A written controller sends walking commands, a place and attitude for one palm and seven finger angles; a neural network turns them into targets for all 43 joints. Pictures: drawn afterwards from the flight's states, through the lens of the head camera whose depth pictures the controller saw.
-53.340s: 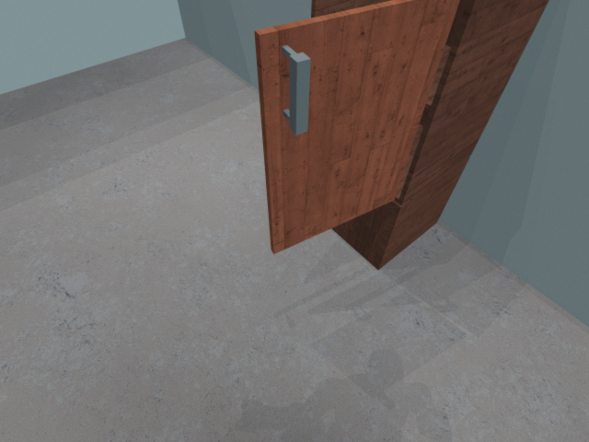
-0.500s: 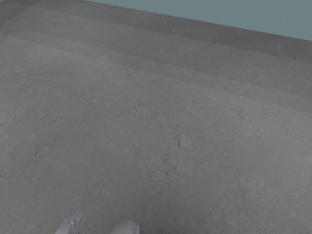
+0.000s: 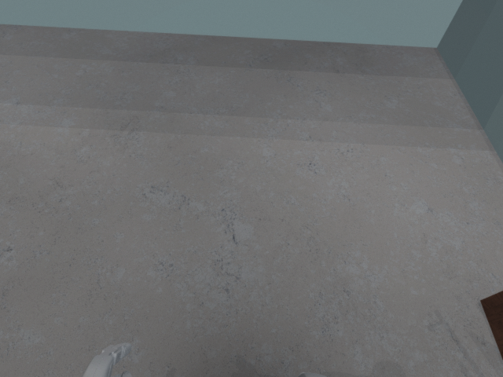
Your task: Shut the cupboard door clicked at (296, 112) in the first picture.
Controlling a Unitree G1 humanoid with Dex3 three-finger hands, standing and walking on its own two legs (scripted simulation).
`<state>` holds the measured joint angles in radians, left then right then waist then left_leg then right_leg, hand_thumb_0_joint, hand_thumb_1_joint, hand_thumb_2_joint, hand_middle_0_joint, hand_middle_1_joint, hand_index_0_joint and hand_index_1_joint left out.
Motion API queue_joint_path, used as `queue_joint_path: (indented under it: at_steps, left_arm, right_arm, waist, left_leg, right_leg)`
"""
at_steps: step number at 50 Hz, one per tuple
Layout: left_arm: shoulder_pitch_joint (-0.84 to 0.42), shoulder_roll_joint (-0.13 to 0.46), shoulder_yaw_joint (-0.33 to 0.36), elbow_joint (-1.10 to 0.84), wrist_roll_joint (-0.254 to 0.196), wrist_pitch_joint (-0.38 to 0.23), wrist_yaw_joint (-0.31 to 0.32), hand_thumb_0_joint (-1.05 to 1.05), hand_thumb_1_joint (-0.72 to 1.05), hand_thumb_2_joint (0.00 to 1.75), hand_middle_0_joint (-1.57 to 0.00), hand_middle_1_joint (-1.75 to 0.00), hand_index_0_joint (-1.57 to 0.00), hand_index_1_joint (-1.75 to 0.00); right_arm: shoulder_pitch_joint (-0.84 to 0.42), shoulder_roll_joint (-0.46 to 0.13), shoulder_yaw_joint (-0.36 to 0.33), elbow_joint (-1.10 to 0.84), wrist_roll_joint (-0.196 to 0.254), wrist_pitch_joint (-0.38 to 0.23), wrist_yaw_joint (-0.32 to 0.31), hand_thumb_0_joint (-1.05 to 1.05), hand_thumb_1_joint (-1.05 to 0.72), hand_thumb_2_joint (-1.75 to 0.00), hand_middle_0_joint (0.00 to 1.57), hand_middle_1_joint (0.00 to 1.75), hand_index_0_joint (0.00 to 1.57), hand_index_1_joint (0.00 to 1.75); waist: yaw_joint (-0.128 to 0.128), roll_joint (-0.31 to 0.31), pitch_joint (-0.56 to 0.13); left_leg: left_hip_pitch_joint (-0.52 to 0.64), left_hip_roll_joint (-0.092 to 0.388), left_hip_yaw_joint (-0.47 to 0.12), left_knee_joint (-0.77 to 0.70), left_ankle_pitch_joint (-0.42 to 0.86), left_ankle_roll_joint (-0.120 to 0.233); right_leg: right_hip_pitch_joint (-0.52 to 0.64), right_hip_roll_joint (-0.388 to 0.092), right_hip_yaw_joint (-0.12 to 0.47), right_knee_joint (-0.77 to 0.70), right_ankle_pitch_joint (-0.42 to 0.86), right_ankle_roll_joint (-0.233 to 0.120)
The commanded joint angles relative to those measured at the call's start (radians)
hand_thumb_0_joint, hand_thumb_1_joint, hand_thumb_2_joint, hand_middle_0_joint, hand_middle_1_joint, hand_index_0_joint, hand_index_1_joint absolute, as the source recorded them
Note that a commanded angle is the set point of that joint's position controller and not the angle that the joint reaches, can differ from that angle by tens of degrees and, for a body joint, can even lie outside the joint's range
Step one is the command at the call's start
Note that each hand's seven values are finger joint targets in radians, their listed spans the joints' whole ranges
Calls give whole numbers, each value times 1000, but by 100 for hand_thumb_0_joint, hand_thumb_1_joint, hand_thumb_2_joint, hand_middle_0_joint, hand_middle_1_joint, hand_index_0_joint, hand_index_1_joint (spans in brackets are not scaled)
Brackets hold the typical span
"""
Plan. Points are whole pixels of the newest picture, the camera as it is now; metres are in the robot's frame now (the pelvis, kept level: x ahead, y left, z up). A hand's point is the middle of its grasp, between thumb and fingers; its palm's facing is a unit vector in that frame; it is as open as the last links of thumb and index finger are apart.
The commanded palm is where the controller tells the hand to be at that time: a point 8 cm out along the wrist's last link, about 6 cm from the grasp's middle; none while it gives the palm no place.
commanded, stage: turn to face it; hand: left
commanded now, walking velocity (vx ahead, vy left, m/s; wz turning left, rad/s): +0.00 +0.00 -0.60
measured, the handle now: out of the picture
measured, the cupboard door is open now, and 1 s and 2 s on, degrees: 24 24 24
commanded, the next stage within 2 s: take the last steps up to it in 1.88 s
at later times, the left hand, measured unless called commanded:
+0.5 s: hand (152, 354) +0.17 +0.19 -0.18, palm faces -0.25 -0.95 -0.19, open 7.4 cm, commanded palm none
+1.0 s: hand (202, 316) +0.24 +0.11 -0.16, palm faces -0.55 -0.81 -0.23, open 7.4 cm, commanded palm none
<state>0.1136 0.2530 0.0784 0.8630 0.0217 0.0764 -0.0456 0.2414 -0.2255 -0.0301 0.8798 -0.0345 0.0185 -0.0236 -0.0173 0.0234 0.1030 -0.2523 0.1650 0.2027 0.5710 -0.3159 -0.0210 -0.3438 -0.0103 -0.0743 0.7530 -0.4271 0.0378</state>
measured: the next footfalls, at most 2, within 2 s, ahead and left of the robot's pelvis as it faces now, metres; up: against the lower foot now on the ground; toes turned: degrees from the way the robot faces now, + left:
right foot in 0.04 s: +0.03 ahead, -0.13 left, +0.00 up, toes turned -6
left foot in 0.36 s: +0.11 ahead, +0.11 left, +0.00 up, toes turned -9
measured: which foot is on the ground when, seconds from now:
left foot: down 0.00-0.04, up 0.06-0.34, down 0.36-0.72, up 0.74-1.00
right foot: up 0.00-0.02, down 0.04-0.36, up 0.38-0.72, down 0.74-1.00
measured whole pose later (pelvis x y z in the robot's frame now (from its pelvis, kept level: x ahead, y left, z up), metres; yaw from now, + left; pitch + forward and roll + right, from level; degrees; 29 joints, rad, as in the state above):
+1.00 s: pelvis +0.05 -0.01 +0.00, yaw -34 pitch +2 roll +0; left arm 0.17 0.23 0.06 0.90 0.03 0.05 -0.01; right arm 0.18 -0.25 -0.05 0.87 -0.01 0.04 -0.02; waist -0.01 -0.01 0.08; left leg -0.41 0.05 0.04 0.79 -0.41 -0.08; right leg -0.28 0.02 0.08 0.53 -0.28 0.00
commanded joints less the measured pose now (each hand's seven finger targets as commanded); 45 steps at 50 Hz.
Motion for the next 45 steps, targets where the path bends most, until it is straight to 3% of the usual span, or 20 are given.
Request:
queue_joint_path:
  at_steps: [1,2,3,5,8,13,16,17,18,19,22,25,31,34,35,36,37,39,41,45]
  left_arm:
    - [136,131,30,-38,5,-48,16,0,90,90,-20,-30,-20,-30]
    - [173,237,51,-25,13,-60,31,0,90,90,-20,-30,-20,-30]
    - [217,266,53,-16,-2,-55,43,0,90,90,-20,-30,-20,-30]
    - [127,211,49,-27,0,-56,60,0,90,90,-20,-30,-20,-30]
    - [32,162,33,-57,3,-57,59,0,90,90,-20,-30,-20,-30]
    - [47,187,41,-49,10,-53,51,0,90,90,-20,-30,-20,-30]
    - [6,174,41,-53,-1,-44,48,0,90,90,-20,-30,-20,-30]
    - [17,135,31,-64,-10,-38,45,0,90,90,-20,-30,-20,-30]
    - [57,73,20,-74,-16,-33,36,0,90,90,-20,-30,-20,-30]
    - [48,77,19,-96,-12,-37,32,0,90,90,-20,-30,-20,-30]
    - [21,91,36,-64,0,-28,13,0,90,90,-20,-30,-20,-30]
    - [9,57,23,-61,-3,-18,2,0,90,90,-20,-30,-20,-30]
    - [-22,36,11,-71,-3,-28,1,0,90,90,-20,-30,-20,-30]
    - [61,61,18,-49,-2,-37,7,0,90,90,-20,-30,-20,-30]
    - [135,112,29,-30,3,-45,13,0,90,90,-20,-30,-20,-30]
    - [173,223,48,-16,13,-59,28,0,90,90,-20,-30,-20,-30]
    - [213,268,50,-7,-2,-56,38,0,90,90,-20,-30,-20,-30]
    - [110,218,49,-25,1,-52,57,0,90,90,-20,-30,-20,-30]
    - [26,169,34,-50,2,-54,57,0,90,90,-20,-30,-20,-30]
    - [46,185,36,-43,5,-56,51,0,90,90,-20,-30,-20,-30]
  right_arm:
    - [2,-187,-69,-64,20,-6,4,0,-90,-90,20,30,20,30]
    - [-38,-101,-46,-112,25,-5,9,0,-90,-90,20,30,20,30]
    - [-83,-123,-39,-133,22,11,4,0,-90,-90,20,30,20,30]
    - [-97,-122,-42,-112,23,11,-8,0,-90,-90,20,30,20,30]
    - [-51,-109,-42,-73,20,12,5,0,-90,-90,20,30,20,30]
    - [-54,-89,-40,-88,26,7,6,0,-90,-90,20,30,20,30]
    - [49,-99,-39,-59,27,-8,-3,0,-90,-90,20,30,20,30]
    - [75,-146,-45,-52,22,-20,-7,0,-90,-90,20,30,20,30]
    - [96,-238,-63,-58,9,-25,-8,0,-90,-90,20,30,20,30]
    - [120,-279,-66,-75,1,-21,-14,0,-90,-90,20,30,20,30]
    - [-3,-212,-47,-99,-3,-28,-20,0,-90,-90,20,30,20,30]
    - [20,-188,-43,-79,-1,-27,-23,0,-90,-90,20,30,20,30]
    - [52,-216,-65,-47,1,-16,-11,0,-90,-90,20,30,20,30]
    - [13,-219,-71,-48,9,-8,-3,0,-90,-90,20,30,20,30]
    - [-5,-198,-72,-60,17,-6,4,0,-90,-90,20,30,20,30]
    - [-26,-113,-51,-100,25,-4,9,0,-90,-90,20,30,20,30]
    - [-83,-124,-42,-129,23,10,5,0,-90,-90,20,30,20,30]
    - [-102,-131,-46,-111,22,19,-3,0,-90,-90,20,30,20,30]
    - [-67,-129,-45,-84,18,11,4,0,-90,-90,20,30,20,30]
    - [-44,-96,-39,-73,22,11,8,0,-90,-90,20,30,20,30]
  waist:
    - [61,-1,-198]
    - [85,-321,-172]
    - [117,-246,-148]
    - [65,-284,-124]
    - [10,-183,-149]
    - [17,-167,-127]
    - [-34,-171,-152]
    - [-37,-48,-171]
    - [-34,236,-191]
    - [-44,264,-186]
    - [5,178,-106]
    - [-5,153,-132]
    - [-30,212,-161]
    - [23,162,-160]
    - [62,57,-180]
    - [82,-281,-173]
    - [115,-276,-150]
    - [68,-289,-92]
    - [17,-210,-103]
    - [17,-172,-149]
  left_leg:
    - [-49,112,-44,141,241,11]
    - [-339,-51,9,356,-280,-51]
    - [-353,-70,-128,517,-336,-50]
    - [-441,-52,-219,616,-246,-52]
    - [-301,-63,-192,513,-127,-67]
    - [-183,-118,-164,243,-122,-60]
    - [15,-136,-158,-47,63,-51]
    - [134,-58,-231,-186,110,-23]
    - [217,172,-481,-243,209,68]
    - [163,321,-580,-271,283,178]
    - [66,231,-401,-265,328,169]
    - [158,176,-236,-202,532,152]
    - [177,199,-143,-135,558,140]
    - [74,174,-85,-23,415,72]
    - [-27,132,-49,106,273,21]
    - [-294,-22,20,318,-189,-46]
    - [-357,-74,-109,503,-350,-51]
    - [-411,-52,-213,617,-239,-47]
    - [-340,-47,-202,550,-145,-60]
    - [-228,-105,-154,330,-112,-67]
  right_leg:
    - [313,-84,88,-374,340,-68]
    - [430,-339,433,-420,620,-184]
    - [319,-411,477,-416,692,-269]
    - [325,-319,443,-395,660,-271]
    - [228,-222,297,-369,620,-221]
    - [149,-210,370,-366,524,-223]
    - [55,-154,370,-281,468,-152]
    - [-32,-78,315,-197,360,-98]
    - [-172,62,181,7,18,-35]
    - [-194,62,102,226,-224,-15]
    - [-215,-14,111,431,-95,9]
    - [-190,-21,55,322,-59,22]
    - [-47,7,-22,24,-29,0]
    - [144,21,-45,-245,183,-25]
    - [278,-47,44,-353,292,-55]
    - [421,-302,389,-430,531,-160]
    - [324,-402,486,-435,631,-258]
    - [234,-323,483,-460,414,-268]
    - [196,-247,343,-414,481,-232]
    - [191,-202,328,-375,558,-220]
